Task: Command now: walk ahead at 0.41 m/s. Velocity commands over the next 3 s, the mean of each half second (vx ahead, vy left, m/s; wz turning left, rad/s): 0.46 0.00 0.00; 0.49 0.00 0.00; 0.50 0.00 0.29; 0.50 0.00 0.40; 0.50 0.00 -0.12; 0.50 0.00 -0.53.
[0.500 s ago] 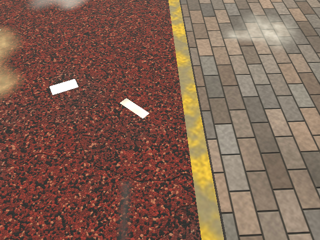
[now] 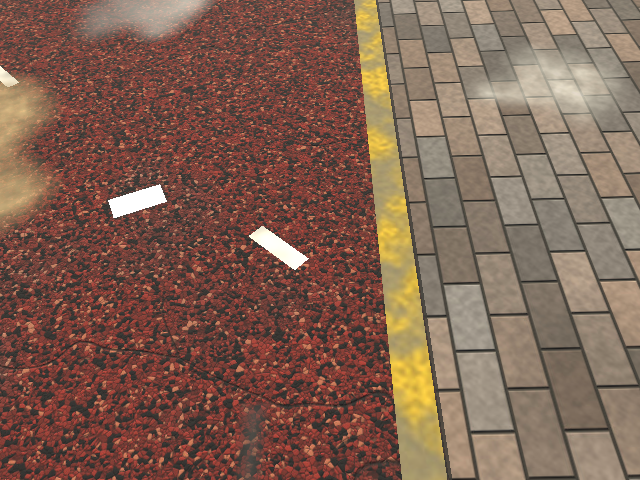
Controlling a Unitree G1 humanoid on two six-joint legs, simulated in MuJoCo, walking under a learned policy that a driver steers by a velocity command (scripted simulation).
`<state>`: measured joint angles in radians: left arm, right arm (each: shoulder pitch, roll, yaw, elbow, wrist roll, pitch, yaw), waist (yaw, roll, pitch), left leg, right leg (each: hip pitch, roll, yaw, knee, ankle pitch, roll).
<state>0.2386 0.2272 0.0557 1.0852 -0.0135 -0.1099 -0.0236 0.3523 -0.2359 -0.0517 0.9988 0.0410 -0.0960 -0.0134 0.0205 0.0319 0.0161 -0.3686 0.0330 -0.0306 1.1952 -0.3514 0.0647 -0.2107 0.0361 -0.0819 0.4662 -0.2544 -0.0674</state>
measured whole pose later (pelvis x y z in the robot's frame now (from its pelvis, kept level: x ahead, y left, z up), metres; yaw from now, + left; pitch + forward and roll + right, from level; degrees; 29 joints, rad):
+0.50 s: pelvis +0.26 +0.07 -0.01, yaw +0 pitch +1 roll +0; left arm 0.33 0.26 0.04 1.05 -0.03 -0.10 0.00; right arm 0.11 -0.24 -0.06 0.88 0.01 -0.10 0.04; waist 0.02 -0.01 0.06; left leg -0.42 -0.01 0.06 0.55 -0.14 0.06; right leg -0.28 -0.03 0.05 1.17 -0.42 -0.05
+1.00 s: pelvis +0.54 +0.03 -0.02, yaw +0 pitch +2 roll +1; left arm 0.02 0.24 0.06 0.89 -0.01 -0.11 -0.04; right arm 0.39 -0.26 -0.06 1.02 0.01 -0.06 -0.01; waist -0.04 0.00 0.03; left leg -0.02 0.01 0.03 0.61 -0.49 0.01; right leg -0.50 -0.02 -0.05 0.55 -0.09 -0.05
